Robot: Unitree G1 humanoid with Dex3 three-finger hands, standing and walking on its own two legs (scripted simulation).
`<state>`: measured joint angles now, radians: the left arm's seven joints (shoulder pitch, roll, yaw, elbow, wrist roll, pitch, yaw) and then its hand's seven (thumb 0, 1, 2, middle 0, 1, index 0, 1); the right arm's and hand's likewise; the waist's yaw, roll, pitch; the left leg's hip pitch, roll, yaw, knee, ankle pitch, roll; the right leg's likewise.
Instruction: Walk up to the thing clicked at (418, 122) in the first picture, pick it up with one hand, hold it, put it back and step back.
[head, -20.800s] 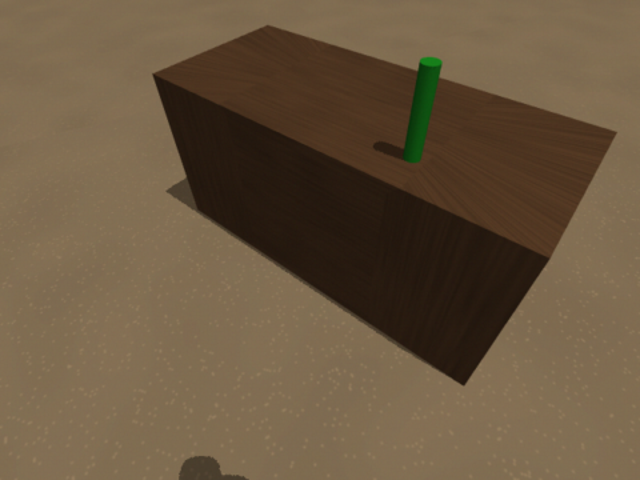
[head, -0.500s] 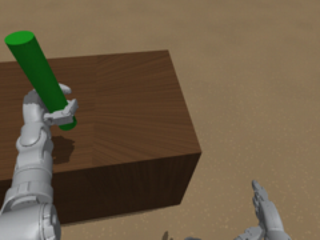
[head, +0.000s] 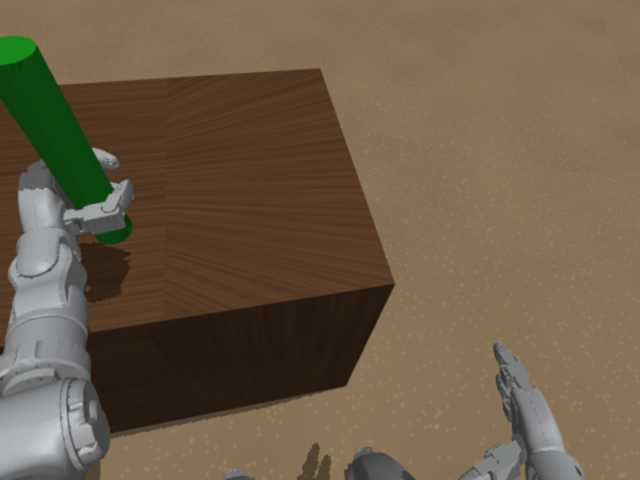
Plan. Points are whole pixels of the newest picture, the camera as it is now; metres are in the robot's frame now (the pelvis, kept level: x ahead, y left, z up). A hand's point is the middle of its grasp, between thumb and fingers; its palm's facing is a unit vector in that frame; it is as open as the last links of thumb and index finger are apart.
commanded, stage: lower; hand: left
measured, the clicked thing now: (72, 161) +0.48 +0.22 +0.14
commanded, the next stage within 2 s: loosen in 1.20 s
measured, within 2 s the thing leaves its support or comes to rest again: rests again in 0.96 s
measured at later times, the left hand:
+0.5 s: hand (120, 216) +0.49 +0.21 +0.03, palm faces +0.12 -0.99 -0.01, open 6.1 cm
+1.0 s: hand (130, 226) +0.49 +0.20 +0.00, palm faces +0.11 -0.99 -0.02, open 6.1 cm
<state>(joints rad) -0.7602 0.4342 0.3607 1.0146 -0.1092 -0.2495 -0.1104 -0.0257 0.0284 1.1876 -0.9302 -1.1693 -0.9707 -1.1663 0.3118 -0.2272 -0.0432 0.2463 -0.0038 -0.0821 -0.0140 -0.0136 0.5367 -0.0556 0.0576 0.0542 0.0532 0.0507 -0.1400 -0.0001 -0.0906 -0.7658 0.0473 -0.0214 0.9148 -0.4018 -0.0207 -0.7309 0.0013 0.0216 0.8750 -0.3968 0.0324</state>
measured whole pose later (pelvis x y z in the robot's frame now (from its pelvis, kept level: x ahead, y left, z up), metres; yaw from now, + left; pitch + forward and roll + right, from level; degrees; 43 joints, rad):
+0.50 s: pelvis +0.00 +0.00 -0.02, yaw +0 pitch +19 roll -3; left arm -0.75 0.47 0.40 1.07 -0.09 -0.35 -0.13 -0.03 0.03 1.19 -0.93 -1.17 -0.97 -1.17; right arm 0.35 -0.23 -0.03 0.11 -0.03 -0.06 0.02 -0.01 0.53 -0.06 0.06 0.05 0.05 0.05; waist -0.18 0.00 -0.11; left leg -0.93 0.05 -0.04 1.05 -0.46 -0.02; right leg -0.88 0.01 0.01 0.99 -0.45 0.03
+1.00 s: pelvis -0.01 +0.00 -0.04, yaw +0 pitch +22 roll -3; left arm -0.78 0.50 0.42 1.11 -0.06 -0.40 -0.13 -0.03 0.03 1.19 -0.93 -1.17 -0.97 -1.17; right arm 0.37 -0.25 -0.03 0.01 -0.04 -0.03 0.03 -0.01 0.53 -0.06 0.06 0.05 0.05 0.05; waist -0.22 0.00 -0.13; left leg -1.05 0.06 -0.05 1.15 -0.48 -0.02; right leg -1.00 0.01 0.00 1.09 -0.47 0.03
